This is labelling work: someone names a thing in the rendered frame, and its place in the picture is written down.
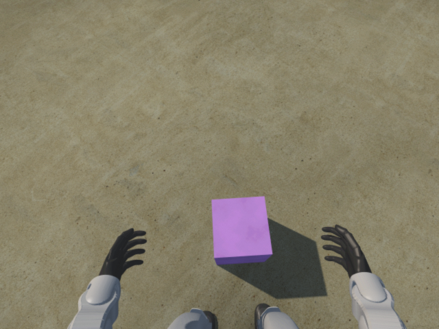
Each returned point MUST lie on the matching carton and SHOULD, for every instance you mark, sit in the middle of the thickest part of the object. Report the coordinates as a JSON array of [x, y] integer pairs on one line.
[[240, 230]]

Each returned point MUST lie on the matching robot left hand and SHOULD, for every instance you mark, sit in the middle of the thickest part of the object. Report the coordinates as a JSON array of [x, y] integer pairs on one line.
[[116, 262]]

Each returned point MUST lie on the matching robot left thigh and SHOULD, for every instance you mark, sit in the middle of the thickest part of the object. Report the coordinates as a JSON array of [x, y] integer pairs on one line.
[[191, 321]]

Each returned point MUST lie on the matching robot right hand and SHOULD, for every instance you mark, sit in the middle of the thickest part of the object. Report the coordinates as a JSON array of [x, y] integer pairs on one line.
[[353, 259]]

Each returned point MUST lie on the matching right robot forearm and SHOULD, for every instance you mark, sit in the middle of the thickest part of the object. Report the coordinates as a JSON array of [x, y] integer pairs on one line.
[[372, 303]]

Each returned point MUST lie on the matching left robot shin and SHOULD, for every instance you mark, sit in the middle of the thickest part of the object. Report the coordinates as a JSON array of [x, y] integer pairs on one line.
[[196, 310]]

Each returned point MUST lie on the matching left robot forearm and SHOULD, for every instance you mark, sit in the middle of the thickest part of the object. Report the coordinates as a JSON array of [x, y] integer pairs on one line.
[[98, 306]]

